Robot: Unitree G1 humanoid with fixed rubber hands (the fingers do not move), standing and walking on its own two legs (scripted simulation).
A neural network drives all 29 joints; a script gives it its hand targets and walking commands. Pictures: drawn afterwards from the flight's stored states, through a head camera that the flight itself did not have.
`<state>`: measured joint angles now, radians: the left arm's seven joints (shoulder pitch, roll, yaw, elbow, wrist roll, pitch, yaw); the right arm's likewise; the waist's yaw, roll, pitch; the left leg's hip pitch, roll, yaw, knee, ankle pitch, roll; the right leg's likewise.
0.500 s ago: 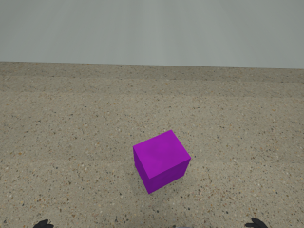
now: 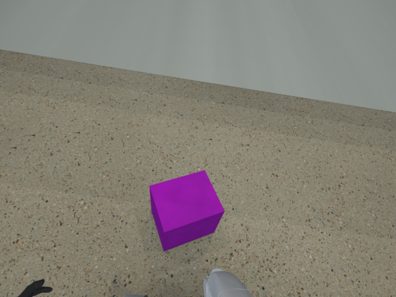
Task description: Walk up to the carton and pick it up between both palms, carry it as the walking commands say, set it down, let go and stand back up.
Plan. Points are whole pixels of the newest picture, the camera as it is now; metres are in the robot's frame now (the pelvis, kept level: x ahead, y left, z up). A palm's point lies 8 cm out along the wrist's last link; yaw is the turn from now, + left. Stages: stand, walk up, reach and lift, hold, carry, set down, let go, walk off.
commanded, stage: walk up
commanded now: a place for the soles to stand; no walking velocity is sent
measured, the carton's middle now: (184, 210) +0.55 -0.03 -0.62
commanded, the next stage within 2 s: none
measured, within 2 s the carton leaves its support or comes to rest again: neither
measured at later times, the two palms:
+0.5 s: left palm out of the picture +0.06 +0.18 -0.06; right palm out of the picture +0.16 -0.48 -0.08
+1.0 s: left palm out of the picture +0.10 +0.05 -0.09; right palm out of the picture +0.25 -0.58 -0.13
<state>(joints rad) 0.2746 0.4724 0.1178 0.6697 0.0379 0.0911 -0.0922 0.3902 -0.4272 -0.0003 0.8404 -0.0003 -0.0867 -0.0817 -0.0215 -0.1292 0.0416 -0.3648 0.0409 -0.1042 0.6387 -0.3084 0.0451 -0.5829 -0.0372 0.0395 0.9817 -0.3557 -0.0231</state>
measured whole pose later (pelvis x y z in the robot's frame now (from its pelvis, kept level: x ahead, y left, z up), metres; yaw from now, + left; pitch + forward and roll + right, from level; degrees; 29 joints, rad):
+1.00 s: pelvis +0.11 -0.28 -0.02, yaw +17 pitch +0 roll +2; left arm 0.28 0.41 0.04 0.70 0.04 -0.03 -0.01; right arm 0.30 -0.48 0.00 0.86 0.00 0.00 -0.03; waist 0.02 0.02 0.10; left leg -0.47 0.02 -0.09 1.07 -0.46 0.04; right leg -0.45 -0.04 0.03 0.88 -0.42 0.02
